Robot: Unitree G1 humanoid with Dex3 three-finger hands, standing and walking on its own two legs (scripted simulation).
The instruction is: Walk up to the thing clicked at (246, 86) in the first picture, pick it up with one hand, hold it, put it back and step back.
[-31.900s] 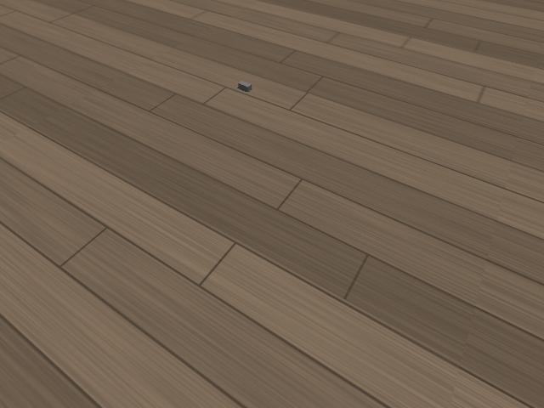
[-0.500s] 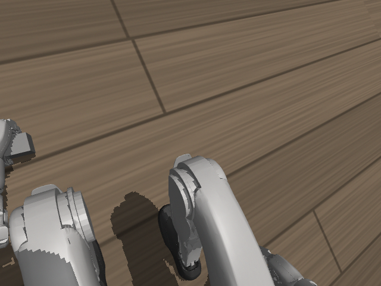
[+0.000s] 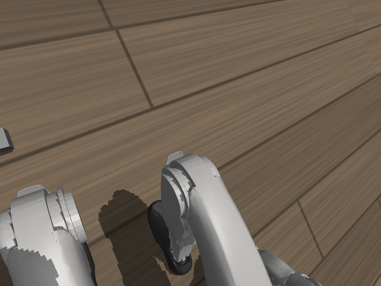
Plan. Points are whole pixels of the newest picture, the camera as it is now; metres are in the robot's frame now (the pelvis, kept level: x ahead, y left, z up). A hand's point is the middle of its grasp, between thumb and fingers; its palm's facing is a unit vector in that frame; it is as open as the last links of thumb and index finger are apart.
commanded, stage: rest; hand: left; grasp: from above
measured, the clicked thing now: out of the picture +0.41 +0.29 -0.28
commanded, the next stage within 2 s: open in 0.06 s
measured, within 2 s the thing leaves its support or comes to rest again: neither
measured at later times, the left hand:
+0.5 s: hand out of the picture +0.40 +0.30 -0.25, palm faces -0.43 -0.13 -0.89, open 8.5 cm
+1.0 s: hand out of the picture +0.40 +0.30 -0.25, palm faces -0.44 -0.15 -0.89, open 11.9 cm
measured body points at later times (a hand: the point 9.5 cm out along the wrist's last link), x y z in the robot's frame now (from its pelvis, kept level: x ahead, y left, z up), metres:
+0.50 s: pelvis +0.00 +0.00 +0.00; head +0.25 +0.14 +0.35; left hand +0.42 +0.31 -0.20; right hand +0.07 -0.24 -0.06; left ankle +0.06 +0.13 -0.27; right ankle +0.10 -0.10 -0.27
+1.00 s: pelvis -0.01 +0.00 +0.00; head +0.24 +0.13 +0.35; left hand +0.41 +0.31 -0.20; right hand +0.07 -0.24 -0.06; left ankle +0.06 +0.13 -0.27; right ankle +0.10 -0.10 -0.27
